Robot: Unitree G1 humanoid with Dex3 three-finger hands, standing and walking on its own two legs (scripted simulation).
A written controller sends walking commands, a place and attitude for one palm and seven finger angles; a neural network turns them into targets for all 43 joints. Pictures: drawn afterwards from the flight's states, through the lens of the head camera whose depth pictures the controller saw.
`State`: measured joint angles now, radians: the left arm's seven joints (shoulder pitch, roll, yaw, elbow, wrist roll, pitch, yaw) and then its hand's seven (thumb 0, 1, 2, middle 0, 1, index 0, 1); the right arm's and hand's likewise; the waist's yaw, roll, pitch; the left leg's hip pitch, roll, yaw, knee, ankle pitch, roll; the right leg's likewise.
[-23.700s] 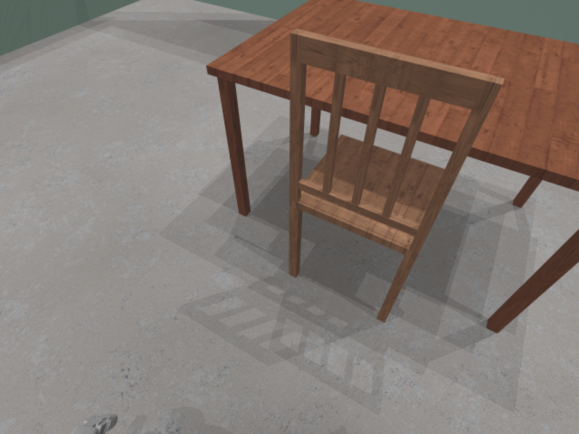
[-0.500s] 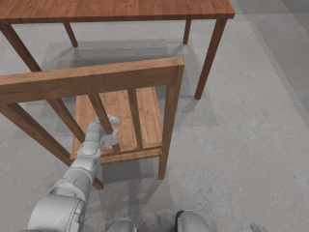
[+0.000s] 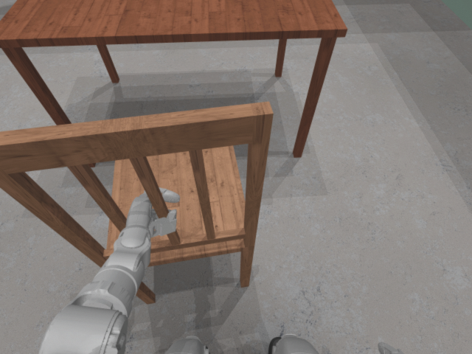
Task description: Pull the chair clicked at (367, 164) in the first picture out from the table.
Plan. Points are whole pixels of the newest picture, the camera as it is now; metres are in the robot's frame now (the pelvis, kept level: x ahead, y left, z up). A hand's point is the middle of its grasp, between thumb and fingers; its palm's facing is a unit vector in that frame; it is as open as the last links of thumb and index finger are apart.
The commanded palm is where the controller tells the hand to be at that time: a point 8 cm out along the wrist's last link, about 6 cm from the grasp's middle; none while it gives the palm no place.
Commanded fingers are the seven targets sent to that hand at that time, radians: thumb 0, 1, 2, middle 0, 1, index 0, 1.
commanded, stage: step backward, pulling the chair out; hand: left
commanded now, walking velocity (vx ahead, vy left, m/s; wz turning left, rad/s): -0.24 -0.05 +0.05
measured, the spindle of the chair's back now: (160, 208) +0.38 +0.17 -0.05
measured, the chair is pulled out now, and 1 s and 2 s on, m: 0.52 0.52 0.52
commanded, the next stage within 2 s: none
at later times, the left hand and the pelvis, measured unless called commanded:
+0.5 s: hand (170, 223) +0.35 +0.14 -0.05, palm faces +0.05 -0.98 -0.20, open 5.4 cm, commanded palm +0.36 +0.19 -0.05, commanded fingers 0.00 0.90 0.90 -0.50 -1.45 -0.50 -1.45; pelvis +0.01 -0.01 +0.00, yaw +0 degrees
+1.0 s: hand (170, 222) +0.35 +0.14 -0.05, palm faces +0.09 -0.97 -0.21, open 5.5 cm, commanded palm +0.36 +0.19 -0.05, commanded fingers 0.00 0.90 0.90 -0.50 -1.45 -0.50 -1.45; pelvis +0.00 -0.02 +0.00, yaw +0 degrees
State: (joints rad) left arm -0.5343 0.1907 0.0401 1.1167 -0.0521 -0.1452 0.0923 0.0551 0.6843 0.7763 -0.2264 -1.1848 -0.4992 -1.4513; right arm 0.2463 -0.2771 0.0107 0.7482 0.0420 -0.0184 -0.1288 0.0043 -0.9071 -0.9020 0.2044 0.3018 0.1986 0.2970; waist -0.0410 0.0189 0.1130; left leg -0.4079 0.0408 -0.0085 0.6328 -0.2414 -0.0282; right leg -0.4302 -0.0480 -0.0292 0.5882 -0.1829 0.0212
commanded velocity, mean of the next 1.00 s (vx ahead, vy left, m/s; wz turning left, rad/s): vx -0.24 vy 0.00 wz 0.05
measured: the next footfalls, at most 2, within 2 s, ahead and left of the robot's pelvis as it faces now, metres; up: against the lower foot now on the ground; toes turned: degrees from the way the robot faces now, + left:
none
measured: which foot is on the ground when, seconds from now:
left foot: down 0.00-1.00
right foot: down 0.00-1.00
